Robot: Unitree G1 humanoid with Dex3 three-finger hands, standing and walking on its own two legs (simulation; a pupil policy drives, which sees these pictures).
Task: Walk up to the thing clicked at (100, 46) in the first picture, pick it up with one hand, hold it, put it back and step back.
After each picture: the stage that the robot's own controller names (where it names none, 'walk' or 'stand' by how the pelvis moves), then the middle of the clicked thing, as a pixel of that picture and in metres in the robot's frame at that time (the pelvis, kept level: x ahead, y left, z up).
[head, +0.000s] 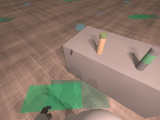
stand; (101, 44) +0.76 -0.07 -0.03
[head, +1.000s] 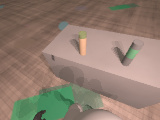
walk; (82, 44) +0.66 +0.14 -0.01
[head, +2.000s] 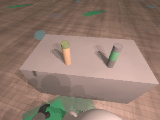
stand; (66, 53) +0.55 +0.25 -0.01
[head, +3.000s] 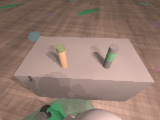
stand; (62, 57) +0.52 +0.27 -0.03
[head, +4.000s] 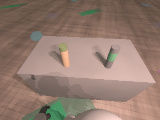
stand; (64, 56) +0.53 +0.25 -0.03
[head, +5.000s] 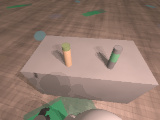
stand; (67, 55) +0.55 +0.24 -0.03
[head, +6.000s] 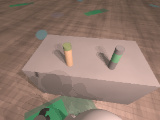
stand; (68, 55) +0.54 +0.23 -0.03
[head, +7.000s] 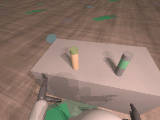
rise first; (74, 59) +0.53 +0.20 -0.03
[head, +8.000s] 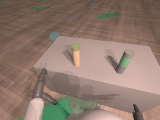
go down; (76, 56) +0.56 +0.20 -0.03
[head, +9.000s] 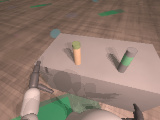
go down; (77, 54) +0.57 +0.19 -0.02
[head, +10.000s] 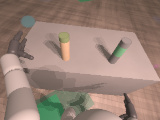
go down; (65, 48) +0.54 +0.19 +0.02
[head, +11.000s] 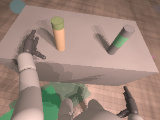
close in; (59, 36) +0.56 +0.19 +0.05
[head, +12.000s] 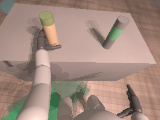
close; (51, 33) +0.57 +0.21 +0.07
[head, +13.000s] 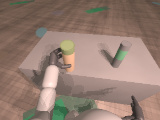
lift; (68, 58) +0.37 +0.15 +0.14
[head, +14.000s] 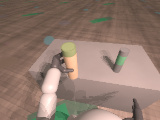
lift; (71, 63) +0.32 +0.14 +0.18
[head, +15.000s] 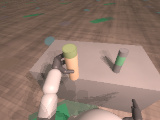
hold; (72, 64) +0.31 +0.13 +0.17
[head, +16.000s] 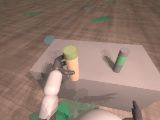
crouch; (72, 65) +0.31 +0.13 +0.16
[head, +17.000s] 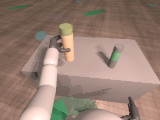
crouch; (68, 45) +0.45 +0.15 +0.19
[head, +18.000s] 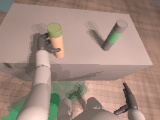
lower; (57, 43) +0.51 +0.16 +0.05
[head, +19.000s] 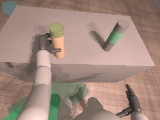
lower; (58, 43) +0.50 +0.16 +0.06
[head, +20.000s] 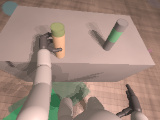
lower; (59, 43) +0.51 +0.16 +0.07
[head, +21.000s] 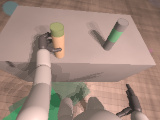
lower; (58, 43) +0.51 +0.16 +0.07
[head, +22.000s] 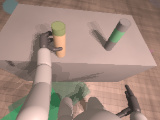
loosen; (59, 42) +0.51 +0.16 +0.07
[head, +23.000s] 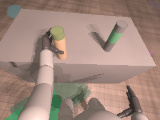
withdraw; (60, 45) +0.50 +0.16 +0.06
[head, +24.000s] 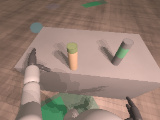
sink last; (72, 58) +0.46 +0.14 +0.03
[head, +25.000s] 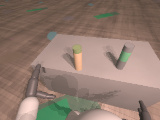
stand; (77, 58) +0.49 +0.16 +0.02
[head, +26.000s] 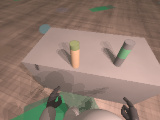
stand; (75, 55) +0.48 +0.15 +0.04
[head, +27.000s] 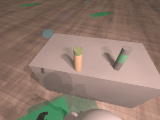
stand; (77, 60) +0.50 +0.14 -0.02
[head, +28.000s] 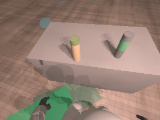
walk; (75, 50) +0.53 +0.15 -0.01
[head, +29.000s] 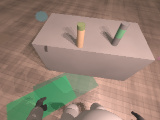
walk; (80, 36) +0.70 +0.15 -0.01
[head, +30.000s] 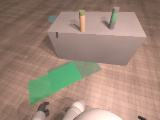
walk; (82, 21) +1.03 +0.20 -0.01
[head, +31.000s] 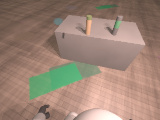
stand; (88, 25) +1.11 +0.12 -0.02
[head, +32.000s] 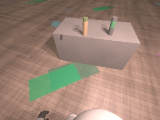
stand; (85, 26) +1.13 +0.14 -0.03
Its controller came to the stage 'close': yes
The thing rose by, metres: 0.22
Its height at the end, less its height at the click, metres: +0.00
